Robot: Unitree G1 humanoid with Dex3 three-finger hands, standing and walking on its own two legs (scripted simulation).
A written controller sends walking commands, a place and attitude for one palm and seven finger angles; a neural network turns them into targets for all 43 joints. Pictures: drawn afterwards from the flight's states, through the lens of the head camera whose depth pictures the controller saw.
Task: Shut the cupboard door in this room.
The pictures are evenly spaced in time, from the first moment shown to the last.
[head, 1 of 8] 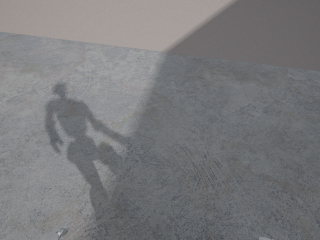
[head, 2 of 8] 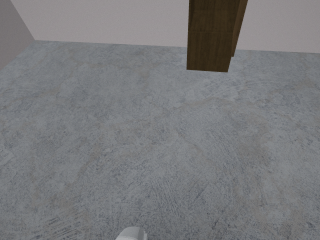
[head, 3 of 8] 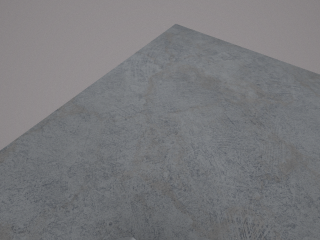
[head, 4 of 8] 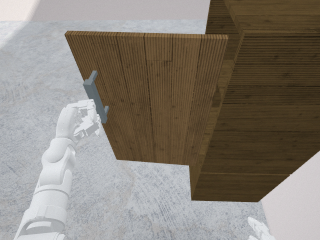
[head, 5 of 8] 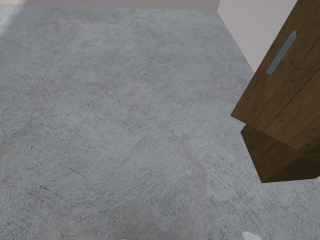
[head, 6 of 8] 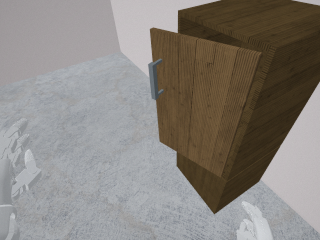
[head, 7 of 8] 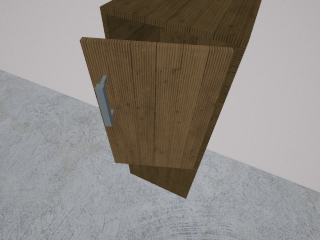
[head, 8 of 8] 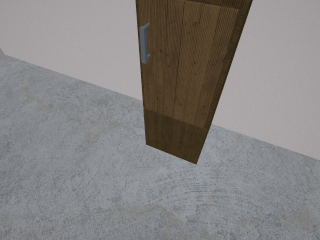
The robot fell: no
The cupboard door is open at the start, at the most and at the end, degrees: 86 86 0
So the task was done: yes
